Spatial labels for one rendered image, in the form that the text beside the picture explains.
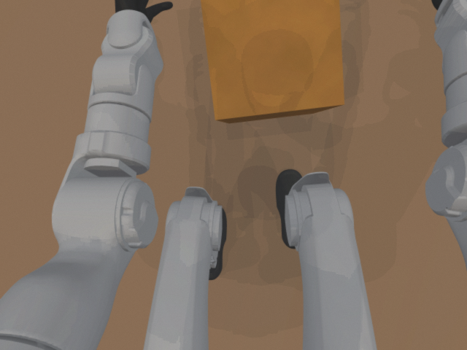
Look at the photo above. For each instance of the robot right thigh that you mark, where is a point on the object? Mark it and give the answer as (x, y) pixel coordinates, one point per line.
(336, 310)

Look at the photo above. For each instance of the right robot upper arm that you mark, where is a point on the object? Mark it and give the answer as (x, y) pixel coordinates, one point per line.
(446, 191)

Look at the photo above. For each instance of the carton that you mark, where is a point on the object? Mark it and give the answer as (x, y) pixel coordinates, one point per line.
(273, 58)

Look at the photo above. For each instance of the left robot hand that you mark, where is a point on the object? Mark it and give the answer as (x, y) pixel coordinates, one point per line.
(140, 6)

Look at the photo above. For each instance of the robot right forearm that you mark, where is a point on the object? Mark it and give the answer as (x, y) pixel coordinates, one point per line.
(451, 37)

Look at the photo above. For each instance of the robot left forearm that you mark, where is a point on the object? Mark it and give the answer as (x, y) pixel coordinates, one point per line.
(120, 106)

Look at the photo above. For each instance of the left robot upper arm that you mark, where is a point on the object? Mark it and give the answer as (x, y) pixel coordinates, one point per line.
(99, 223)

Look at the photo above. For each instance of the left robot foot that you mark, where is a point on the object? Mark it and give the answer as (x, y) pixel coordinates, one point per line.
(215, 272)

